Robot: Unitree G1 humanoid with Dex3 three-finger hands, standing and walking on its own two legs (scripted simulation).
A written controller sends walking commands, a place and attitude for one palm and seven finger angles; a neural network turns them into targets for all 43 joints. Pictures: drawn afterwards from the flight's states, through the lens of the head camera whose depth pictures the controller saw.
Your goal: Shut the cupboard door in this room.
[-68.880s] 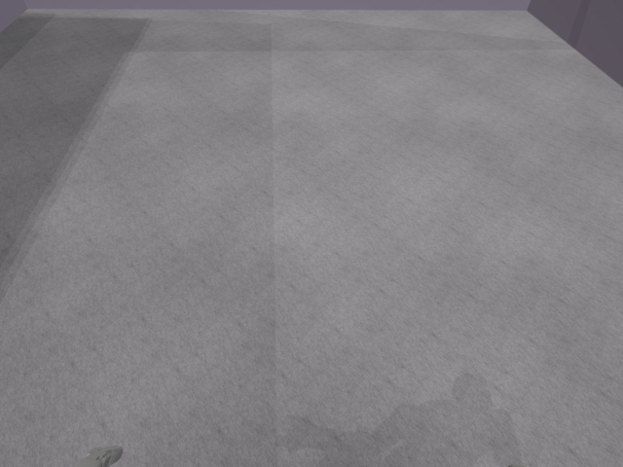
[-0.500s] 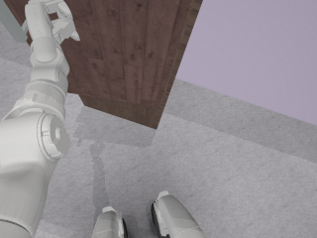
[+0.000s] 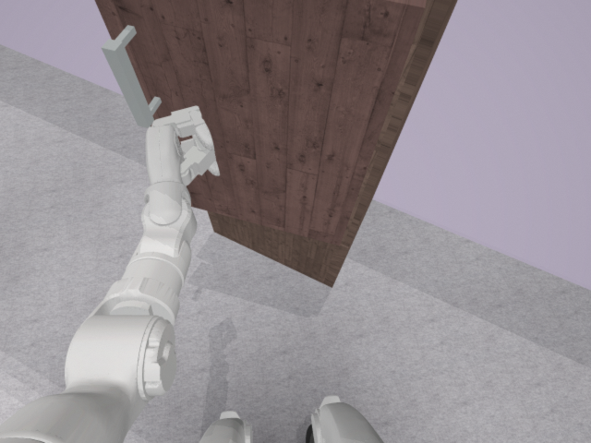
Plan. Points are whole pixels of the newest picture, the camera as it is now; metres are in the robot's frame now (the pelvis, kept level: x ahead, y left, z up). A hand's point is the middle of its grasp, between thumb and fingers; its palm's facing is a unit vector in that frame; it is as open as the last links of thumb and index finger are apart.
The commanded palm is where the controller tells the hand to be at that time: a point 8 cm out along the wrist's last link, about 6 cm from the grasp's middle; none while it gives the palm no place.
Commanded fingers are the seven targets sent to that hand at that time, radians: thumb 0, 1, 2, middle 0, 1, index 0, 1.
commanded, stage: pull the fist back off the door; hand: left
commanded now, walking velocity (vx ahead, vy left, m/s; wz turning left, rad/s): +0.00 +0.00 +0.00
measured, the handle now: (137, 79) +0.64 +0.19 +0.07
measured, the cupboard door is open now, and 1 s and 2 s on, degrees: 11 11 11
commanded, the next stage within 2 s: draw the hand back to the body in 0.04 s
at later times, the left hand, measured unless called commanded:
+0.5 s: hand (161, 180) +0.42 +0.13 +0.11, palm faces +0.10 -0.99 -0.03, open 3.1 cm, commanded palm +0.36 +0.18 +0.12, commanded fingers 0.00 0.90 0.90 -1.30 -1.50 -1.30 -1.50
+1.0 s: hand (5, 292) +0.27 +0.21 +0.18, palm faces +0.25 -0.93 -0.26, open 3.6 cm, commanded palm +0.22 +0.26 +0.20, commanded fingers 0.00 0.90 0.90 -0.67 -0.81 -0.67 -0.81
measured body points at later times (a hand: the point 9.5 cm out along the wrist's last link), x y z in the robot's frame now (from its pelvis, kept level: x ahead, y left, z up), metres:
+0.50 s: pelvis -0.01 -0.01 +0.03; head +0.05 -0.02 +0.47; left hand +0.40 +0.18 +0.12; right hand +0.02 -0.26 -0.10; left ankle -0.01 +0.11 -0.67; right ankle +0.01 -0.10 -0.67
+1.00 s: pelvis +0.00 +0.00 +0.07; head -0.01 -0.02 +0.52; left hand +0.25 +0.26 +0.19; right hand +0.22 -0.20 +0.00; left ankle -0.01 +0.11 -0.67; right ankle +0.01 -0.10 -0.67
